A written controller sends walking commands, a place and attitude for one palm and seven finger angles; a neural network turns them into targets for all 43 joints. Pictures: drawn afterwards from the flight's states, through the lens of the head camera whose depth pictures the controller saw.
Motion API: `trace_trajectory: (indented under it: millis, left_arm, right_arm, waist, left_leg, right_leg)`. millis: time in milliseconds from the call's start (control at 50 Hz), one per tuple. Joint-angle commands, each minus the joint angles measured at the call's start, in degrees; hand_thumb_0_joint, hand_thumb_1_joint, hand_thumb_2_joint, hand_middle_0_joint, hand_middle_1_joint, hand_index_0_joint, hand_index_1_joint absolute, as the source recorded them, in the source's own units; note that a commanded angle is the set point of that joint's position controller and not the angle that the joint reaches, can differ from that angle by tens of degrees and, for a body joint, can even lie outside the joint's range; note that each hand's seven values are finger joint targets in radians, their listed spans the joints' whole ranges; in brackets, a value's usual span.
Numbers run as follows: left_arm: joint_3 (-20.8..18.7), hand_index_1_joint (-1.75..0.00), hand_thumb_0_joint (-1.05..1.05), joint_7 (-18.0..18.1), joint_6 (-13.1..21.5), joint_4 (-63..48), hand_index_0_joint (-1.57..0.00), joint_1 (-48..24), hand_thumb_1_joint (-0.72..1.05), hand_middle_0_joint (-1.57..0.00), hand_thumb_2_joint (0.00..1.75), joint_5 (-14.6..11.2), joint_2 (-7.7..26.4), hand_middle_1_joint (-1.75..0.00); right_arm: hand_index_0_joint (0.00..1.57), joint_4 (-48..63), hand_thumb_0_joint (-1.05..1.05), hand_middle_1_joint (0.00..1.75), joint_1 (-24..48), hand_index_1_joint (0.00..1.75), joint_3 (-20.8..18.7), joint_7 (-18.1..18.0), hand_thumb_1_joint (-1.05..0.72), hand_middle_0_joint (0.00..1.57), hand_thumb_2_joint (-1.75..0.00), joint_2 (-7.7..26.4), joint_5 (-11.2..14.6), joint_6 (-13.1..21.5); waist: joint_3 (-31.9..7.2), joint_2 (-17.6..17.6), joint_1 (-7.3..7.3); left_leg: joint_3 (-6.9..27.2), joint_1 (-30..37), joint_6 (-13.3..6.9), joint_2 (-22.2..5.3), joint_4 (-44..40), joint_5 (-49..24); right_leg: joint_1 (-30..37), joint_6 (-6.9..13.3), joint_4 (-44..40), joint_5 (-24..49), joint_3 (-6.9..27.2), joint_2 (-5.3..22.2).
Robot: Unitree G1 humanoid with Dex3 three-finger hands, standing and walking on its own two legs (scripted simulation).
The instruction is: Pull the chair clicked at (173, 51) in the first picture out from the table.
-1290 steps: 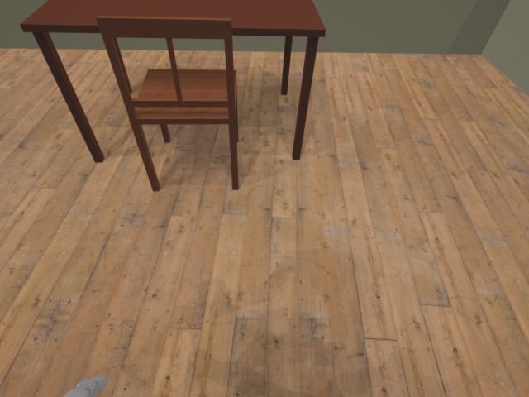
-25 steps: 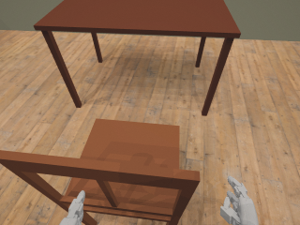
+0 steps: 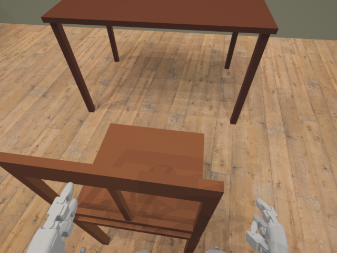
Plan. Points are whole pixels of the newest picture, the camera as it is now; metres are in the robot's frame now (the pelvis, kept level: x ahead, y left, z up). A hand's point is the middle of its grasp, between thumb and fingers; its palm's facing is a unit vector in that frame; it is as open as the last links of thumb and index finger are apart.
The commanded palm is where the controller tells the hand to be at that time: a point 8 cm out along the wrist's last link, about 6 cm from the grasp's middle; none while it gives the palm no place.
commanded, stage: draw the hand back to the body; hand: left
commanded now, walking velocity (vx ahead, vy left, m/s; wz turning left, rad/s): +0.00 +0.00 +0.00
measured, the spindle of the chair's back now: (121, 204) +0.25 +0.15 -0.05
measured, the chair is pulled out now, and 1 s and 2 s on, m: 0.67 0.66 0.66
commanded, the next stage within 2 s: step back with the hand held close in 1.20 s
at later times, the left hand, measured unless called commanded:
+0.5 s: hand (22, 206) +0.16 +0.24 +0.17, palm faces +0.37 -0.82 -0.44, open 14.0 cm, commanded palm +0.11 +0.27 +0.19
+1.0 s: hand (3, 146) +0.22 +0.26 +0.23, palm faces +0.48 -0.76 -0.44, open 7.8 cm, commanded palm +0.16 +0.29 +0.24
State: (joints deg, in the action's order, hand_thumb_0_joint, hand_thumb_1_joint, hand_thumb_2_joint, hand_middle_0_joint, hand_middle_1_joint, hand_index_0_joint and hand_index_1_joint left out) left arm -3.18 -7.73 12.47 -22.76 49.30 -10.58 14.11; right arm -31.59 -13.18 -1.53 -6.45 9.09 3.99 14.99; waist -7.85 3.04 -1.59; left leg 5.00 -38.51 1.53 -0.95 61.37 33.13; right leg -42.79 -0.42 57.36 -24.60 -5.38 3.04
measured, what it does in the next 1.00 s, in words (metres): rises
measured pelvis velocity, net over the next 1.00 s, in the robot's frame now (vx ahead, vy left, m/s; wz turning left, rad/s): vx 0.02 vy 0.00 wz -0.02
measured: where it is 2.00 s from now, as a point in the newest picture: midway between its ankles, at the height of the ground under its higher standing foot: outside the picture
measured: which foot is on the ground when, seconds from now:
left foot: down 0.00-1.00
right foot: down 0.00-1.00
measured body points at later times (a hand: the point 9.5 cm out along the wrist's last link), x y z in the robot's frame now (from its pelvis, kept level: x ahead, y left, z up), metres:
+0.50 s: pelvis +0.00 +0.00 +0.05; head -0.02 -0.02 +0.50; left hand +0.14 +0.28 +0.20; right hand +0.20 -0.21 -0.02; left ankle -0.02 +0.13 -0.67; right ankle +0.04 -0.13 -0.67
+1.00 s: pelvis +0.02 +0.00 +0.07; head +0.02 -0.04 +0.52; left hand +0.19 +0.30 +0.26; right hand +0.21 -0.23 -0.03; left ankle -0.02 +0.13 -0.67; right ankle +0.04 -0.13 -0.67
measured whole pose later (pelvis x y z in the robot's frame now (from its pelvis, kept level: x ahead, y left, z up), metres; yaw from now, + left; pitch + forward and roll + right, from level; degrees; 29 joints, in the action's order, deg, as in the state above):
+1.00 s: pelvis +0.02 +0.00 +0.07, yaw -1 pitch -3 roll -1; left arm -20.8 8.7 3.8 -23.8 26.5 -2.1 19.1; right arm -39.4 -9.8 0.3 -6.3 12.5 0.9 9.4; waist 1.3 5.3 -3.4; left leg 2.3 -4.7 1.4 -1.6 26.9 19.3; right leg -10.9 -0.6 26.9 -12.9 -4.0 1.9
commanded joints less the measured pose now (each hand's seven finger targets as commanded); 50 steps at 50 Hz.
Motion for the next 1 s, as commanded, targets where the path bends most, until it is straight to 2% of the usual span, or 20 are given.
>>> trace_trajectory:
  millis: [0,60,100,120,140,180,200,260,280,320,400,500,560,660,700,800,840,880,920,980]
  left_arm:
    - [-8.8,0.00,0.00,-0.3,8.5,-19.8,0.00,-0.8,-0.55,0.00,0.20,-3.1,7.8,0.00]
    - [-9.5,-0.02,0.00,-1.4,8.8,-16.5,-0.01,-3.7,-0.44,-0.01,0.25,-4.9,6.9,-0.02]
    - [-10.9,-0.04,0.00,-3.1,8.6,-12.8,-0.02,-6.7,-0.37,-0.02,0.29,-6.9,7.4,-0.04]
    - [-15.5,-0.05,0.00,7.0,1.4,-13.0,-0.03,-3.5,-0.33,-0.03,0.31,5.7,18.3,-0.05]
    - [-10.9,-0.05,0.00,10.7,-1.9,-17.2,-0.04,-3.2,-0.30,-0.04,0.32,6.8,11.1,-0.05]
    - [-9.2,-0.07,0.00,13.5,-4.7,-15.7,-0.04,-4.9,-0.22,-0.04,0.36,8.3,8.2,-0.07]
    - [-9.1,-0.08,0.00,14.6,-5.8,-13.0,-0.05,-3.7,-0.19,-0.05,0.37,8.7,7.7,-0.08]
    - [-10.3,-0.10,0.00,16.5,-6.5,-14.3,-0.07,-7.9,-0.08,-0.07,0.43,9.6,9.9,-0.10]
    - [-11.8,-0.10,0.00,17.1,-6.5,-15.3,-0.07,-9.8,-0.04,-0.07,0.44,9.9,11.9,-0.10]
    - [-12.1,-0.12,0.00,17.6,-6.4,-16.3,-0.08,-11.2,0.03,-0.08,0.48,10.5,11.9,-0.12]
    - [-14.9,-0.15,0.00,18.5,-6.4,-16.1,-0.10,-15.5,0.17,-0.10,0.55,10.3,13.8,-0.15]
    - [-17.1,-0.19,0.00,18.7,-6.0,-15.7,-0.13,-17.8,0.36,-0.13,0.64,10.2,14.1,-0.19]
    - [-18.0,-0.21,0.00,18.4,-5.9,-14.5,-0.14,-19.2,0.47,-0.14,0.69,9.9,13.7,-0.21]
    - [-20.9,-0.25,0.00,18.2,-5.5,-14.7,-0.16,-22.2,0.65,-0.16,0.78,9.5,15.1,-0.25]
    - [-22.8,-0.26,0.00,18.3,-5.2,-15.8,-0.18,-24.2,0.72,-0.18,0.81,9.6,16.6,-0.26]
    - [-25.8,-0.30,0.00,18.3,-5.1,-14.9,-0.20,-27.8,0.90,-0.20,0.90,9.0,18.3,-0.30]
    - [-23.9,-0.30,0.00,17.7,-5.7,-10.5,-0.20,-24.7,0.90,-0.20,0.90,8.7,15.1,-0.30]
    - [-23.1,-0.30,0.00,17.1,-6.0,-9.5,-0.20,-24.2,0.90,-0.20,0.90,8.6,13.9,-0.30]
    - [-23.4,-0.30,0.00,17.1,-5.8,-9.5,-0.20,-23.9,0.90,-0.20,0.90,8.6,14.6,-0.30]
    - [-24.4,-0.30,0.00,17.1,-5.5,-13.8,-0.20,-25.3,0.90,-0.20,0.90,8.8,16.8,-0.30]
  right_arm:
    - [0.20,9.3,0.00,0.30,5.7,0.30,-1.8,-0.7,-0.90,0.20,-0.90,6.2,0.8,5.1]
    - [0.20,7.9,0.00,0.30,6.0,0.30,-1.2,-0.8,-0.90,0.20,-0.90,6.7,1.3,6.5]
    - [0.20,7.4,0.00,0.30,6.9,0.30,-0.7,-1.1,-0.90,0.20,-0.90,7.5,1.5,7.2]
    - [0.20,7.1,0.00,0.30,7.2,0.30,-0.2,-2.1,-0.90,0.20,-0.90,6.7,-1.0,4.8]
    - [0.20,9.2,0.00,0.30,6.2,0.30,0.7,-2.4,-0.90,0.20,-0.90,5.7,-1.1,3.8]
    - [0.20,8.2,0.00,0.30,6.3,0.30,0.5,-2.5,-0.90,0.20,-0.90,5.9,-1.3,2.3]
    - [0.20,7.3,0.00,0.30,7.3,0.30,0.5,-2.6,-0.90,0.20,-0.90,5.8,-1.3,1.2]
    - [0.20,7.4,0.00,0.30,8.5,0.30,1.1,-2.5,-0.90,0.20,-0.90,6.4,-1.8,0.5]
    - [0.20,7.2,0.00,0.30,8.1,0.30,1.0,-2.6,-0.90,0.20,-0.90,7.0,-1.9,0.3]
    - [0.20,7.1,0.00,0.30,8.7,0.30,1.6,-2.4,-0.90,0.20,-0.90,6.9,-2.1,0.7]
    - [0.20,5.7,0.00,0.30,9.1,0.30,1.7,-2.4,-0.90,0.20,-0.90,7.3,-2.4,0.9]
    - [0.20,4.5,0.00,0.30,9.3,0.30,1.6,-1.9,-0.90,0.20,-0.90,7.8,-2.8,1.3]
    - [0.20,4.0,0.00,0.30,9.6,0.30,1.4,-1.5,-0.90,0.20,-0.90,7.8,-2.9,1.0]
    - [0.20,3.0,0.00,0.30,9.8,0.30,1.2,-1.0,-0.90,0.20,-0.90,8.2,-3.0,0.2]
    - [0.20,2.7,0.00,0.30,9.7,0.30,1.3,-0.9,-0.90,0.20,-0.90,8.0,-3.0,0.4]
    - [0.20,1.5,0.00,0.30,9.7,0.30,0.9,-0.7,-0.90,0.20,-0.90,8.4,-3.1,-0.4]
    - [0.20,1.2,0.00,0.30,9.9,0.30,0.6,-0.4,-0.90,0.20,-0.90,8.2,-3.0,-1.3]
    - [0.20,1.4,0.00,0.30,10.5,0.30,0.3,-0.1,-0.90,0.20,-0.90,8.4,-2.8,-2.0]
    - [0.20,1.3,0.00,0.30,10.4,0.30,0.1,0.0,-0.90,0.20,-0.90,8.4,-2.9,-2.6]
    - [0.20,1.9,0.00,0.30,10.8,0.30,0.1,0.0,-0.90,0.20,-0.90,8.7,-2.9,-2.7]
  waist:
    - [-7.3,3.1,0.17]
    - [-4.0,-0.6,0.70]
    - [-1.6,-0.9,0.82]
    - [-5.2,2.6,-4.15]
    - [-1.1,1.4,-1.87]
    - [1.6,0.5,-1.50]
    - [4.4,0.4,-1.42]
    - [6.4,-1.8,-1.44]
    - [6.2,-1.4,-1.54]
    - [6.1,1.7,-1.71]
    - [8.4,2.7,-1.60]
    - [6.9,2.9,-1.99]
    - [6.4,-0.7,-2.01]
    - [5.6,0.0,-2.22]
    - [4.6,3.1,-2.46]
    - [4.1,1.5,-2.34]
    - [5.1,-2.0,-2.30]
    - [5.4,-0.5,-2.06]
    - [5.3,-1.4,-2.34]
    - [2.3,0.8,-2.44]
  left_leg:
    - [-2.2,1.9,-1.7,1.6,-12.1,-18.8]
    - [-1.5,2.7,-1.5,1.1,-13.8,-17.1]
    - [-1.4,2.9,-1.3,0.9,-14.6,-15.1]
    - [-1.9,6.7,-1.6,-0.9,-18.6,-14.3]
    - [-2.1,7.2,-1.6,-0.7,-20.2,-13.8]
    - [-2.1,8.5,-1.7,-1.1,-21.2,-14.3]
    - [-2.4,9.6,-1.8,-1.3,-21.9,-14.1]
    - [-2.3,11.8,-2.1,-1.5,-24.8,-12.7]
    - [-2.1,12.3,-2.1,-1.4,-25.8,-12.8]
    - [-2.2,15.1,-2.0,-1.3,-28.3,-13.2]
    - [-1.9,17.7,-1.8,-1.3,-31.5,-13.5]
    - [-1.7,21.3,-1.8,-1.3,-34.6,-16.8]
    - [-2.0,23.0,-2.2,-1.5,-35.3,-19.7]
    - [-2.2,25.2,-2.2,-1.5,-37.0,-24.3]
    - [-2.5,26.3,-2.1,-1.3,-37.4,-26.4]
    - [-2.9,28.4,-2.1,-1.6,-37.8,-30.8]
    - [-3.2,28.4,-2.3,-1.9,-38.0,-31.1]
    - [-3.5,28.4,-2.3,-1.9,-38.2,-30.9]
    - [-3.6,28.5,-2.5,-2.0,-38.3,-31.4]
    - [-3.4,29.3,-2.4,-1.8,-38.5,-32.2]
  right_leg:
    - [14.9,2.0,-11.2,7.7,1.1,-1.0]
    - [14.5,1.6,-13.3,5.5,0.1,-1.4]
    - [15.0,1.5,-15.2,3.2,0.8,-1.1]
    - [21.8,3.1,-18.0,2.4,3.0,0.7]
    - [21.4,2.8,-19.4,2.8,1.9,1.2]
    - [22.2,3.0,-21.2,3.3,1.6,1.2]
    - [21.8,2.9,-22.2,3.6,1.6,1.0]
    - [23.6,2.5,-25.5,2.3,1.5,1.1]
    - [24.7,2.7,-26.4,2.3,1.5,1.1]
    - [26.0,2.7,-27.0,3.4,1.5,1.2]
    - [27.7,2.9,-29.7,4.4,2.1,0.9]
    - [31.4,2.7,-30.5,8.0,2.0,1.0]
    - [32.9,2.2,-31.8,10.5,2.2,0.9]
    - [35.5,2.2,-32.4,15.3,2.4,1.0]
    - [36.8,2.4,-32.7,17.6,2.7,1.2]
    - [38.3,2.3,-33.3,22.7,2.9,1.2]
    - [38.0,1.9,-33.5,22.9,2.4,1.2]
    - [38.0,1.9,-34.0,22.9,2.8,1.3]
    - [38.1,1.8,-33.8,23.4,2.4,1.3]
    - [39.8,1.9,-33.4,24.0,2.4,1.4]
